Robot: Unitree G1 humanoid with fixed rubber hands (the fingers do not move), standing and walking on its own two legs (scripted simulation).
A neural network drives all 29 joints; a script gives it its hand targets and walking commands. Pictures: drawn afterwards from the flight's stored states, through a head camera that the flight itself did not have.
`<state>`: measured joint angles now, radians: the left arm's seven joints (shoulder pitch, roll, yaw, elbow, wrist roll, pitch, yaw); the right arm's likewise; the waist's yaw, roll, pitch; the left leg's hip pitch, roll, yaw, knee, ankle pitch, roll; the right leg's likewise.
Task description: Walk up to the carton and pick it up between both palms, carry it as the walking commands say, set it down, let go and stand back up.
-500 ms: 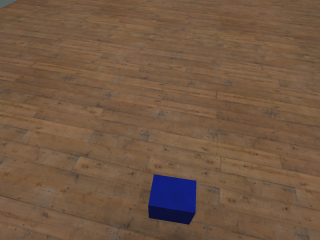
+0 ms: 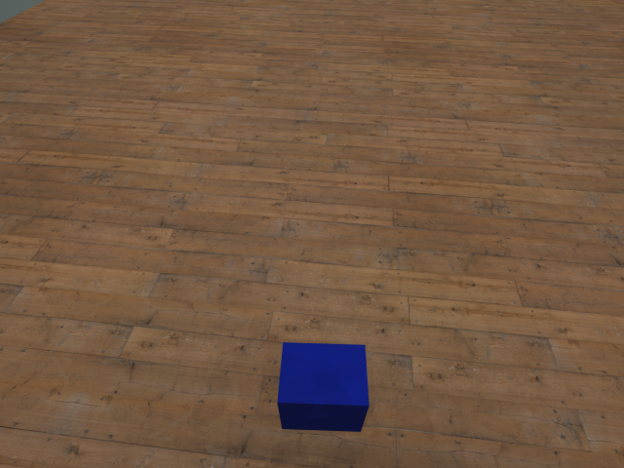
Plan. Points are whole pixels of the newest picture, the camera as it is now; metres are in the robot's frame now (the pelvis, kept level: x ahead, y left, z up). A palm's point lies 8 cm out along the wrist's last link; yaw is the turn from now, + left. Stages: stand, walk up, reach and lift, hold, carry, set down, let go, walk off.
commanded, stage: walk up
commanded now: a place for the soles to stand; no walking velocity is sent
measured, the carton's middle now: (322, 387) +0.49 -0.01 -0.65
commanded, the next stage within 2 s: none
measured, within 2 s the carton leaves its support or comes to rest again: neither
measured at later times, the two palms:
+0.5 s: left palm out of the picture +0.07 +0.26 -0.12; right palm out of the picture +0.04 -0.26 -0.13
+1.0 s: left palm out of the picture +0.12 +0.24 -0.12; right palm out of the picture +0.07 -0.28 -0.12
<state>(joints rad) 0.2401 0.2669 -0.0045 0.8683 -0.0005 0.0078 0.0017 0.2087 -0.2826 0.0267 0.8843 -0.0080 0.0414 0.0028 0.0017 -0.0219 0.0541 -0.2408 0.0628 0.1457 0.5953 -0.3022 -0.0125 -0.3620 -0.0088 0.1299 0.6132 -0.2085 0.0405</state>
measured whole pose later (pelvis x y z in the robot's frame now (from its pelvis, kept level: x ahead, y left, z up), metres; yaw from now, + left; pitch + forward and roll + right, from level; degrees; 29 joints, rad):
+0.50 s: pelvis +0.01 +0.00 +0.00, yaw -4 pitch -2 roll +1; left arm 0.30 0.27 0.01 0.90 0.01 0.00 0.01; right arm 0.25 -0.27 0.03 0.93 -0.01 0.04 0.00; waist 0.00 -0.01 0.05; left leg -0.22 0.05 0.13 0.60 -0.33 0.00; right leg -0.36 0.02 0.17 0.59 -0.18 0.03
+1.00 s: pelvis +0.03 -0.01 +0.00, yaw -7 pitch -1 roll +2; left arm 0.23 0.26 -0.01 0.90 -0.01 0.01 0.02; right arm 0.19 -0.28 0.02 0.90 -0.01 0.04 -0.01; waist 0.00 -0.02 0.06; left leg -0.20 0.06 0.16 0.57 -0.35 -0.02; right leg -0.38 0.04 0.20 0.63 -0.23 0.03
